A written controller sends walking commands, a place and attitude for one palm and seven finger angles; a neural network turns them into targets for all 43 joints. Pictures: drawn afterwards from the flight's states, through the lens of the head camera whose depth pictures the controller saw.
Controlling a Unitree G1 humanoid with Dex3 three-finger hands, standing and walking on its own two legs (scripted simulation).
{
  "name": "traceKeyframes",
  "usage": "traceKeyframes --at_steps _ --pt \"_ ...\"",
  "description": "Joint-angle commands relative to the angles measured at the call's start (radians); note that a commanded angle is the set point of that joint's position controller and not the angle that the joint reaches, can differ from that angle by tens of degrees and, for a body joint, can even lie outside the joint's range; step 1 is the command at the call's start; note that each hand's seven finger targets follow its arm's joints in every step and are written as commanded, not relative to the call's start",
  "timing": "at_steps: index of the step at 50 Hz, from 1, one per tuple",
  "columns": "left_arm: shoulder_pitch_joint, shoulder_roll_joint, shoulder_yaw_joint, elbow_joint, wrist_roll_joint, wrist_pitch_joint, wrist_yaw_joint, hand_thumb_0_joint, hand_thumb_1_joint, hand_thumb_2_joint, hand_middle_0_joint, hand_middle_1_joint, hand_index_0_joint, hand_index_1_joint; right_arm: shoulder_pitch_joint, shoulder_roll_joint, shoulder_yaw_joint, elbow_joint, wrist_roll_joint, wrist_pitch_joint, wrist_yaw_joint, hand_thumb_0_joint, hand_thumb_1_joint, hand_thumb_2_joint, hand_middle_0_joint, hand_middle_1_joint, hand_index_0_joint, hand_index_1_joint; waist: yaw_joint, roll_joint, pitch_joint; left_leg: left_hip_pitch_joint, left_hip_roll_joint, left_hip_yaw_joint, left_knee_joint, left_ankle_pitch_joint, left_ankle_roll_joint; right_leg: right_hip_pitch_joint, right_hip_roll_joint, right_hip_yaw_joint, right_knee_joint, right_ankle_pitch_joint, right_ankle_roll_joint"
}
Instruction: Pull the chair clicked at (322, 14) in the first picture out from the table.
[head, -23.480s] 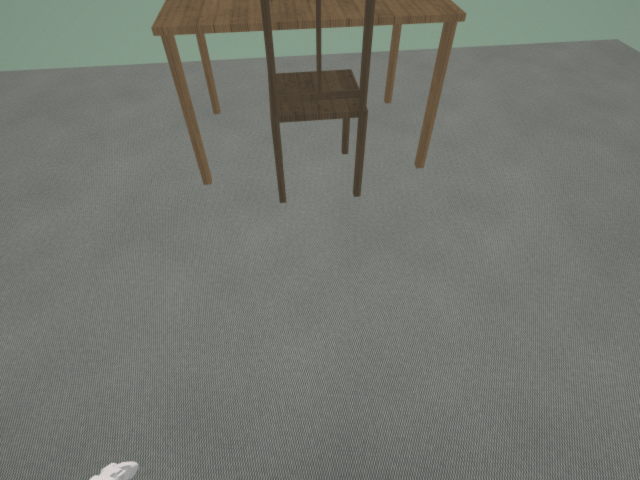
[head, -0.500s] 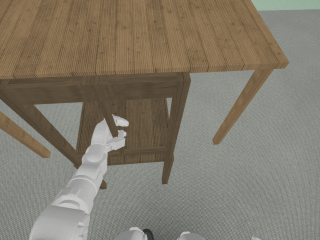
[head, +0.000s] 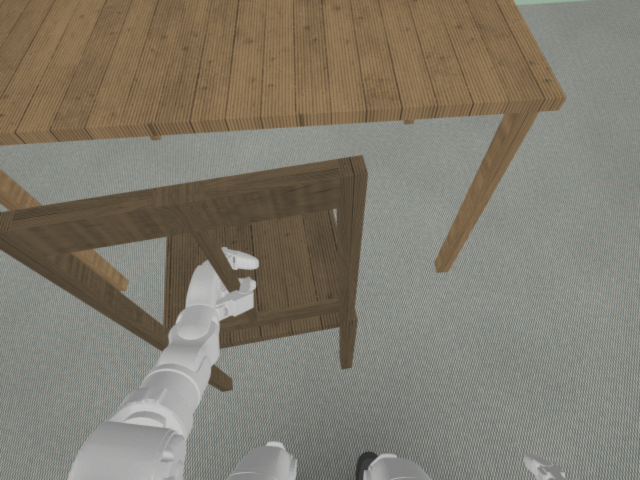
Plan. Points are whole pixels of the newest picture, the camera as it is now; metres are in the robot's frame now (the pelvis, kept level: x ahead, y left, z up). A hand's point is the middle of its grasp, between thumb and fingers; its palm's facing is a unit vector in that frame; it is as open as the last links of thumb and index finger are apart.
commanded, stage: step backward, pulling the chair out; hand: left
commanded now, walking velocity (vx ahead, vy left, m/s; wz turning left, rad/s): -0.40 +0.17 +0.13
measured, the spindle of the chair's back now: (231, 281) +0.38 +0.14 -0.06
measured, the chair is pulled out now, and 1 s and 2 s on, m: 0.14 0.36 0.59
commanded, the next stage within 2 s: stop walking, hand still on the chair in 1.98 s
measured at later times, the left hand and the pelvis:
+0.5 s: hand (210, 384) +0.24 +0.15 -0.07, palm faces -0.17 -0.97 -0.15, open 4.9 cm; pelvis -0.11 +0.08 -0.01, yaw +0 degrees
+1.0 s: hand out of the picture +0.13 +0.18 -0.07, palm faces -0.09 -0.98 -0.17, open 4.9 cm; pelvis -0.24 +0.08 +0.00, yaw +1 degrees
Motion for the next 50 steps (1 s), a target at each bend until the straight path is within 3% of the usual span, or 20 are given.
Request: traceKeyframes --at_steps 1,8,12,15,17,19,21,24,25,26,27,29,32,35,37,43,45,46,47,50 --pt "-0.269 0.24 0.007 -0.153 0.041 -0.013 0.027 0.0 0.9 0.9 -0.5 -1.45 -0.5 -1.45 0.03 -0.086 -0.027 -0.066 0.013 -0.041 -0.014 0.0 -0.9 -0.9 0.2 0.3 0.2 0.3 0.041 -0.086 -0.461 -0.066 0.052 -0.072 0.015 -0.044 -0.022 0.511 -0.4 0.279 -0.048 0.891 -0.052" --pt "-0.276 0.107 -0.084 -0.23 0.034 0.031 0.006 0.0 0.9 0.9 -0.5 -1.45 -0.5 -1.45 0.048 -0.071 -0.029 -0.1 0.0 -0.021 -0.047 0.0 -0.9 -0.9 0.2 0.3 0.2 0.3 0.021 -0.252 -0.537 0.042 0.058 0.03 -0.258 0.059 -0.037 0.571 -0.323 0.145 -0.007 0.923 -0.033" --pt "-0.31 0.048 -0.145 -0.309 0.024 0.023 -0.009 0.0 0.9 0.9 -0.5 -1.45 -0.5 -1.45 0.063 -0.072 -0.046 -0.127 0.003 0.002 -0.06 0.0 -0.9 -0.9 0.2 0.3 0.2 0.3 -0.014 -0.253 -0.573 0.285 0.13 0.092 -0.479 0.474 -0.019 0.424 -0.214 0.064 0.049 0.73 0.036" --pt "-0.334 0.008 -0.177 -0.328 0.05 -0.014 -0.028 0.0 0.9 0.9 -0.5 -1.45 -0.5 -1.45 0.07 -0.083 -0.063 -0.157 0.001 0.005 -0.042 0.0 -0.9 -0.9 0.2 0.3 0.2 0.3 -0.022 -0.074 -0.541 0.39 0.192 0.126 -0.415 0.681 0.0 0.244 -0.097 0.011 0.056 0.426 0.085" --pt "-0.362 0.009 -0.18 -0.374 0.077 -0.043 -0.033 0.0 0.9 0.9 -0.5 -1.45 -0.5 -1.45 0.029 -0.061 -0.057 -0.167 -0.041 0.01 -0.029 0.0 -0.9 -0.9 0.2 0.3 0.2 0.3 -0.018 0.217 -0.485 0.341 0.244 0.08 -0.429 0.749 0.028 0.177 -0.085 -0.011 0.187 0.25 0.084" --pt "-0.359 0.023 -0.151 -0.33 0.085 -0.058 -0.024 0.0 0.9 0.9 -0.5 -1.45 -0.5 -1.45 0.013 -0.048 -0.05 -0.167 -0.05 0.008 -0.008 0.0 -0.9 -0.9 0.2 0.3 0.2 0.3 0.005 0.268 -0.391 0.235 0.309 0.034 -0.428 0.711 0.072 0.131 -0.058 -0.01 0.243 -0.062 0.071" --pt "-0.37 0.053 -0.114 -0.269 0.083 -0.069 -0.007 0.0 0.9 0.9 -0.5 -1.45 -0.5 -1.45 0.031 -0.049 -0.053 -0.136 -0.043 -0.006 -0.004 0.0 -0.9 -0.9 0.2 0.3 0.2 0.3 0.014 0.161 -0.314 0.198 0.337 0.009 -0.386 0.694 0.08 0.125 -0.051 0.002 0.177 -0.077 0.054" --pt "-0.407 0.057 -0.119 -0.168 0.101 -0.101 -0.003 0.0 0.9 0.9 -0.5 -1.45 -0.5 -1.45 0.118 -0.03 -0.058 -0.042 -0.041 -0.035 -0.003 0.0 -0.9 -0.9 0.2 0.3 0.2 0.3 -0.014 -0.025 -0.375 0.262 0.228 0.076 -0.183 0.698 -0.001 0.242 -0.133 0.086 -0.048 0.514 0.019" --pt "-0.407 0.094 -0.105 -0.167 0.095 -0.111 -0.001 0.0 0.9 0.9 -0.5 -1.45 -0.5 -1.45 0.134 -0.021 -0.057 -0.026 -0.034 -0.04 -0.011 0.0 -0.9 -0.9 0.2 0.3 0.2 0.3 -0.019 -0.136 -0.432 0.154 0.143 0.114 -0.099 0.371 -0.033 0.394 -0.233 0.178 -0.057 0.807 -0.028" --pt "-0.365 0.14 -0.068 -0.145 0.08 -0.096 0.004 0.0 0.9 0.9 -0.5 -1.45 -0.5 -1.45 0.096 -0.022 -0.061 -0.034 -0.018 -0.053 -0.022 0.0 -0.9 -0.9 0.2 0.3 0.2 0.3 0.008 -0.303 -0.471 0.075 0.093 0.062 -0.004 0.029 -0.043 0.401 -0.323 0.247 -0.06 0.846 -0.087" --pt "-0.347 0.156 -0.049 -0.116 0.082 -0.08 0.006 0.0 0.9 0.9 -0.5 -1.45 -0.5 -1.45 0.056 -0.029 -0.057 -0.038 -0.017 -0.063 -0.027 0.0 -0.9 -0.9 0.2 0.3 0.2 0.3 0.027 -0.328 -0.464 0.037 0.09 0.013 0.059 -0.052 -0.036 0.368 -0.369 0.254 -0.065 0.797 -0.112" --pt "-0.357 0.108 -0.074 -0.133 0.078 -0.07 0.002 0.0 0.9 0.9 -0.5 -1.45 -0.5 -1.45 0.023 -0.027 -0.038 -0.051 -0.024 -0.069 -0.031 0.0 -0.9 -0.9 0.2 0.3 0.2 0.3 0.031 -0.261 -0.431 0.054 0.096 -0.032 0.036 -0.056 -0.025 0.276 -0.369 0.208 -0.081 0.544 -0.094" --pt "-0.339 0.093 -0.081 -0.144 0.062 -0.067 0.014 0.0 0.9 0.9 -0.5 -1.45 -0.5 -1.45 0.043 -0.036 -0.021 -0.038 -0.027 -0.066 -0.047 0.0 -0.9 -0.9 0.2 0.3 0.2 0.3 -0.004 -0.177 -0.43 0.183 0.095 0.042 -0.374 0.173 -0.016 0.238 -0.239 0.07 -0.003 0.322 0.007" --pt "-0.342 0.024 -0.121 -0.189 0.053 -0.077 0.003 0.0 0.9 0.9 -0.5 -1.45 -0.5 -1.45 0.041 -0.074 -0.055 -0.096 -0.037 -0.05 -0.035 0.0 -0.9 -0.9 0.2 0.3 0.2 0.3 0.012 0.101 -0.42 0.195 0.32 -0.188 -0.437 0.64 0.126 0.128 -0.037 0.02 0.278 -0.019 0.072" --pt "-0.37 0.018 -0.136 -0.273 0.065 -0.087 -0.005 0.0 0.9 0.9 -0.5 -1.45 -0.5 -1.45 0.01 -0.038 -0.045 -0.117 -0.057 -0.042 -0.004 0.0 -0.9 -0.9 0.2 0.3 0.2 0.3 0.007 0.269 -0.386 0.151 0.379 -0.239 -0.479 0.578 0.181 0.083 -0.046 0.057 0.427 -0.263 0.057" --pt "-0.364 0.054 -0.121 -0.21 0.083 -0.116 -0.004 0.0 0.9 0.9 -0.5 -1.45 -0.5 -1.45 0.115 -0.053 -0.065 -0.051 -0.039 -0.073 0.016 0.0 -0.9 -0.9 0.2 0.3 0.2 0.3 -0.009 0.086 -0.4 0.383 0.279 -0.121 -0.236 0.808 0.085 0.184 -0.04 0.082 -0.132 0.135 0.049" --pt "-0.381 0.11 -0.113 -0.209 0.102 -0.136 -0.009 0.0 0.9 0.9 -0.5 -1.45 -0.5 -1.45 0.105 -0.036 -0.059 -0.05 -0.033 -0.071 0.008 0.0 -0.9 -0.9 0.2 0.3 0.2 0.3 -0.023 -0.035 -0.407 0.249 0.173 0.031 -0.182 0.547 0.012 0.304 -0.161 0.16 -0.156 0.532 0.027" --pt "-0.379 0.17 -0.076 -0.221 0.082 -0.125 -0.002 0.0 0.9 0.9 -0.5 -1.45 -0.5 -1.45 0.097 -0.047 -0.07 -0.054 -0.017 -0.064 -0.002 0.0 -0.9 -0.9 0.2 0.3 0.2 0.3 -0.013 -0.22 -0.451 0.147 0.113 0.05 -0.097 0.258 -0.024 0.38 -0.252 0.238 -0.11 0.666 -0.017" --pt "-0.364 0.207 -0.031 -0.207 0.081 -0.113 0.004 0.0 0.9 0.9 -0.5 -1.45 -0.5 -1.45 0.032 -0.052 -0.065 -0.068 -0.016 -0.064 -0.006 0.0 -0.9 -0.9 0.2 0.3 0.2 0.3 0.019 -0.251 -0.451 0.068 0.078 0.012 -0.007 0.058 -0.025 0.39 -0.306 0.264 -0.098 0.759 -0.032" --pt "-0.332 0.172 -0.036 -0.21 0.081 -0.105 0.002 0.0 0.9 0.9 -0.5 -1.45 -0.5 -1.45 -0.021 -0.021 -0.031 -0.074 -0.029 -0.073 -0.01 0.0 -0.9 -0.9 0.2 0.3 0.2 0.3 0.04 -0.131 -0.437 0.017 0.083 -0.059 0.019 0.013 -0.019 0.386 -0.33 0.236 -0.071 0.651 -0.07"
